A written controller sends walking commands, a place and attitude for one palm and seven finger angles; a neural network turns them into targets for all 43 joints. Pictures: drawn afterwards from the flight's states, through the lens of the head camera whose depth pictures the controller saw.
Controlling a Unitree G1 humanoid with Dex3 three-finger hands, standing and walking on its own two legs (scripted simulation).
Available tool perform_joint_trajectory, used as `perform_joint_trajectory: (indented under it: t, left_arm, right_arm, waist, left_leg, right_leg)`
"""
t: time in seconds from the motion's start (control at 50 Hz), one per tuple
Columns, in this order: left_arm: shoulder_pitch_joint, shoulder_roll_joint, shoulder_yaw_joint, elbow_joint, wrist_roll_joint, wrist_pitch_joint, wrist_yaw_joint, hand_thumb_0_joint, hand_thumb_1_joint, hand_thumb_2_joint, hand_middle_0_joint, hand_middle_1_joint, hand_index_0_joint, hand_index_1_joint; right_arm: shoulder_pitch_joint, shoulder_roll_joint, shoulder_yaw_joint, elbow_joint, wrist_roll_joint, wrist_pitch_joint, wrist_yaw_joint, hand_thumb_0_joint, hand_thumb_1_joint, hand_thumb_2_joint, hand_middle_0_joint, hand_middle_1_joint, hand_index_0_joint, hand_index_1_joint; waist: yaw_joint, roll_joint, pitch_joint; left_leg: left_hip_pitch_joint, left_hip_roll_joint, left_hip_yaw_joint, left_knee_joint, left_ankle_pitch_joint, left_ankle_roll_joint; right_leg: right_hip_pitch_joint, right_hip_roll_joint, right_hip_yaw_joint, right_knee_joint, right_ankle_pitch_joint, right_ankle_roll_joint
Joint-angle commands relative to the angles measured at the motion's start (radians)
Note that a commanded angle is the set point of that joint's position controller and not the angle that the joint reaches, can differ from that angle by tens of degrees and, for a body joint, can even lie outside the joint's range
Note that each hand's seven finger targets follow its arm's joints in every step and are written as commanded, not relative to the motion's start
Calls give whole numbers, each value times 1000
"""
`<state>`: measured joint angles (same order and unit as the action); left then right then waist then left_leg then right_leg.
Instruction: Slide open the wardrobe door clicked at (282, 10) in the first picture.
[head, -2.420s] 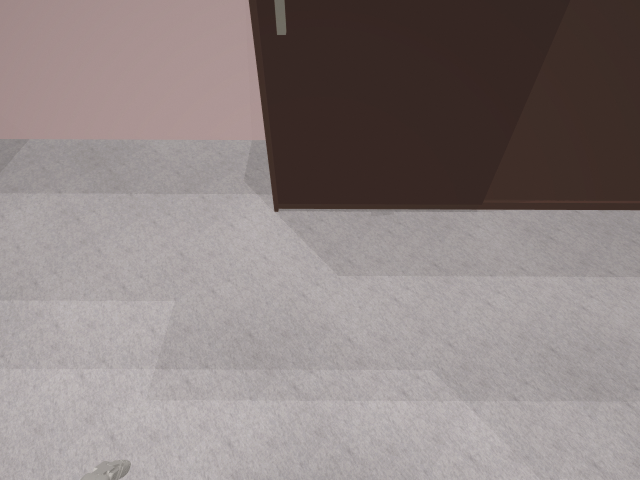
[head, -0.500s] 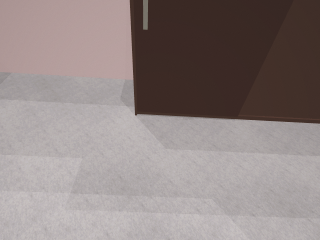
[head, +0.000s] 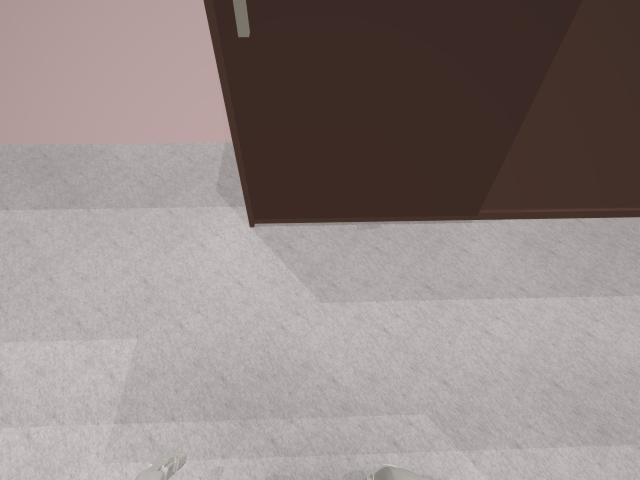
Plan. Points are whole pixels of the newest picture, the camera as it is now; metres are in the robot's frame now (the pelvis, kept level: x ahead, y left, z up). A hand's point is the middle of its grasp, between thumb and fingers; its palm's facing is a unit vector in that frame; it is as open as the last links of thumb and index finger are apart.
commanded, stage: walk to a spot facing it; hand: left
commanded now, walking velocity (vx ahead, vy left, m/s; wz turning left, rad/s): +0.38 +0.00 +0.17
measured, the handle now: out of the picture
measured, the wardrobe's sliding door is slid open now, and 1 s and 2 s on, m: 0.00 0.00 0.00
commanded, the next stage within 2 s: take the last steps up to it in 0.40 s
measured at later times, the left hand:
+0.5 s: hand (169, 443) +0.19 +0.23 -0.15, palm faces +0.09 -0.98 -0.15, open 7.4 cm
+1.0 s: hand (223, 322) +0.38 +0.18 -0.14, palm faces +0.10 -0.98 -0.18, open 7.3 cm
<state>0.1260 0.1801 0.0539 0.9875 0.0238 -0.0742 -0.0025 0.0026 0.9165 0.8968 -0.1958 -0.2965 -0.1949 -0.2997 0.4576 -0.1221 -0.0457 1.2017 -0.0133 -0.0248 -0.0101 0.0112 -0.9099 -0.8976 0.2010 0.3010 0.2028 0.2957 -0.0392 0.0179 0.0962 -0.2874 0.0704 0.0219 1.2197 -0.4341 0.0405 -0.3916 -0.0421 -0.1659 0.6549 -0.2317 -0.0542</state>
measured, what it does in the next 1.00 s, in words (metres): walks ahead: left foot, then right foot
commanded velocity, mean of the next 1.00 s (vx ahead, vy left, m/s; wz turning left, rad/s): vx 0.30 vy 0.01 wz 0.02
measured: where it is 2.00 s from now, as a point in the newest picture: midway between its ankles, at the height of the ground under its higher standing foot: (305, 341)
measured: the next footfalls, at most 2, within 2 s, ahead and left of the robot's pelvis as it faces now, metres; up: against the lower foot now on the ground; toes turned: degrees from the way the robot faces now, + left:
left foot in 0.30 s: +0.24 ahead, +0.15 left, +0.00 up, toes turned +13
right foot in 0.74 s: +0.43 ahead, -0.10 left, +0.00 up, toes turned -8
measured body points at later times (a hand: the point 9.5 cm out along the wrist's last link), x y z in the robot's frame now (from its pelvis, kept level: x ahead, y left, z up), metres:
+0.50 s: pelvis +0.20 +0.05 +0.03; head +0.21 +0.07 +0.47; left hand +0.19 +0.28 -0.14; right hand +0.24 -0.19 -0.12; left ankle +0.20 +0.14 -0.72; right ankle +0.21 -0.08 -0.63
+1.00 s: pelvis +0.38 +0.01 +0.03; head +0.38 +0.00 +0.48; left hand +0.38 +0.23 -0.13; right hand +0.42 -0.22 -0.13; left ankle +0.43 +0.15 -0.67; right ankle +0.39 -0.09 -0.72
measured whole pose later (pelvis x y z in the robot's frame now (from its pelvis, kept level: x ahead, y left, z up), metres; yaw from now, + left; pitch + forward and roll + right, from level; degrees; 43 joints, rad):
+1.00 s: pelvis +0.38 +0.01 +0.03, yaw +3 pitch -1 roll +0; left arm 0.30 0.13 0.04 1.09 0.03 -0.06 0.01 0.00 0.93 0.90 -0.20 -0.30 -0.20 -0.30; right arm 0.25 -0.17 -0.07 1.07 -0.03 -0.01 0.01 0.01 -0.93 -0.90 0.20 0.30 0.20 0.29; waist 0.00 0.02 0.01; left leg -0.49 0.13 0.10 0.89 -0.26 -0.03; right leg -0.18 -0.04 -0.19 0.41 -0.21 -0.03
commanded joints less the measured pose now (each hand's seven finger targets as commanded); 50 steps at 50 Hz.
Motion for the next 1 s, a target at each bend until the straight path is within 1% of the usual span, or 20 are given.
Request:
perform_joint_trajectory:
  t: [0.0,0.08,0.18,0.24,0.26,0.28,0.3,0.36,0.42,0.52,0.6,0.64,0.66,0.68,0.7,0.72,0.74,0.78,0.86,0.98]
  left_arm:
    - [151,93,15,20,7,2,23,0,900,900,-200,-300,-200,-300]
    - [126,114,22,17,11,-1,19,0,900,900,-200,-300,-200,-300]
    - [182,156,28,32,10,4,7,0,900,900,-200,-300,-200,-300]
    - [199,137,24,32,3,16,2,0,900,900,-200,-300,-200,-300]
    - [213,84,17,19,-1,18,-5,0,900,900,-200,-300,-200,-300]
    - [178,44,6,-24,-6,15,-12,0,900,900,-200,-300,-200,-300]
    - [126,78,9,-40,2,14,-5,0,900,900,-200,-300,-200,-300]
    - [146,72,16,8,7,17,-19,0,900,900,-200,-300,-200,-300]
    - [202,27,11,36,10,45,-17,0,900,900,-200,-300,-200,-300]
    - [136,2,2,18,4,58,-15,0,900,900,-200,-300,-200,-300]
    - [71,7,6,5,4,46,-18,0,900,900,-200,-300,-200,-300]
    - [102,22,11,17,7,39,-18,0,900,900,-200,-300,-200,-300]
    - [182,45,18,40,8,33,-16,0,900,900,-200,-300,-200,-300]
    - [306,95,31,81,13,20,-11,0,900,900,-200,-300,-200,-300]
    - [442,199,54,117,18,8,2,0,900,900,-200,-300,-200,-300]
    - [499,250,52,122,-3,9,6,0,900,900,-200,-300,-200,-300]
    - [420,233,54,109,-5,12,11,0,900,900,-200,-300,-200,-300]
    - [247,137,32,57,-3,15,22,0,900,900,-200,-300,-200,-300]
    - [206,72,12,56,8,1,25,0,900,900,-200,-300,-200,-300]
    - [254,111,19,83,6,-3,15,0,900,900,-200,-300,-200,-300]
  right_arm:
    - [6,-39,-15,-106,-17,-4,10,0,-900,-900,200,300,200,300]
    - [-38,-27,-17,-156,-14,12,29,0,-900,-900,200,300,200,300]
    - [-163,-62,-21,-223,-10,-17,45,0,-900,-900,200,300,200,300]
    - [-64,-121,-30,-198,-13,-32,35,0,-900,-900,200,300,200,300]
    - [41,-202,-50,-176,-22,-39,25,0,-900,-900,200,300,200,300]
    - [150,-299,-68,-159,-28,-43,12,0,-900,-900,200,300,200,300]
    - [133,-278,-57,-149,-23,-39,-2,0,-900,-900,200,300,200,300]
    - [-63,-169,-23,-193,-12,-61,-10,0,-900,-900,200,300,200,300]
    - [-76,-139,-20,-175,-7,-75,-14,0,-900,-900,200,300,200,300]
    - [-57,-149,-20,-139,-6,-65,-15,0,-900,-900,200,300,200,300]
    - [-24,-159,-27,-104,-12,-48,-12,0,-900,-900,200,300,200,300]
    - [-29,-160,-28,-96,-14,-40,-12,0,-900,-900,200,300,200,300]
    - [-42,-157,-26,-92,-12,-37,-10,0,-900,-900,200,300,200,300]
    - [-47,-140,-22,-93,-4,-40,-5,0,-900,-900,200,300,200,300]
    - [-28,-76,-11,-114,6,-45,4,0,-900,-900,200,300,200,300]
    - [-61,-88,-7,-153,6,-37,5,0,-900,-900,200,300,200,300]
    - [-90,-90,-18,-148,3,-30,5,0,-900,-900,200,300,200,300]
    - [-139,-91,-24,-145,-8,-17,12,0,-900,-900,200,300,200,300]
    - [-65,-33,-16,-118,-14,9,22,0,-900,-900,200,300,200,300]
    - [-198,-45,-15,-187,-9,-3,39,0,-900,-900,200,300,200,300]
  waist:
    - [13,-97,-32]
    - [-19,-117,-6]
    - [22,-104,12]
    - [-31,15,-11]
    - [-72,227,-50]
    - [-98,385,-64]
    - [-95,278,-77]
    - [1,63,-47]
    - [37,63,-69]
    - [35,84,-24]
    - [12,118,-14]
    - [33,107,-15]
    - [78,69,-47]
    - [137,-24,-100]
    - [177,-288,-194]
    - [174,-314,-202]
    - [154,-250,-175]
    - [94,-162,-30]
    - [20,-128,-16]
    - [58,-145,-10]
  left_leg:
    - [-238,92,-24,46,111,-20]
    - [-145,95,33,-243,177,-49]
    - [-69,44,102,-504,196,-42]
    - [188,2,134,-666,150,-40]
    - [306,134,-107,-824,-22,11]
    - [370,357,-461,-1014,-59,110]
    - [356,381,-518,-1037,-39,143]
    - [212,309,-245,-1020,185,113]
    - [184,245,-47,-1016,407,98]
    - [194,224,71,-1009,551,103]
    - [195,228,57,-962,468,97]
    - [160,221,54,-896,413,82]
    - [120,192,71,-789,419,61]
    - [27,136,120,-595,397,26]
    - [-183,24,190,-281,106,-20]
    - [-316,-30,94,-57,-173,-27]
    - [-343,13,14,47,-115,-21]
    - [-344,88,-12,48,54,-27]
    - [-200,83,41,-165,143,-61]
    - [-191,62,86,-459,194,-69]
  right_leg:
    - [40,-303,307,-481,-230,-98]
    - [-67,-246,159,-509,-210,-87]
    - [38,-250,152,-453,-243,-87]
    - [-25,-176,77,-243,-202,-48]
    - [-124,-82,14,47,-164,-2]
    - [-295,30,-26,376,-344,44]
    - [-352,-4,102,545,-316,30]
    - [-322,-99,160,585,-97,44]
    - [-236,-99,137,491,-33,69]
    - [-176,-92,87,195,18,77]
    - [-76,-51,42,28,25,59]
    - [41,-26,13,-52,23,48]
    - [172,-3,-1,-121,51,40]
    - [363,-41,57,-168,63,18]
    - [548,-298,384,-268,61,-58]
    - [560,-427,616,-398,48,-138]
    - [451,-425,620,-439,-160,-150]
    - [211,-373,471,-493,-305,-111]
    - [72,-265,208,-505,-89,-71]
    - [165,-261,167,-505,-96,-82]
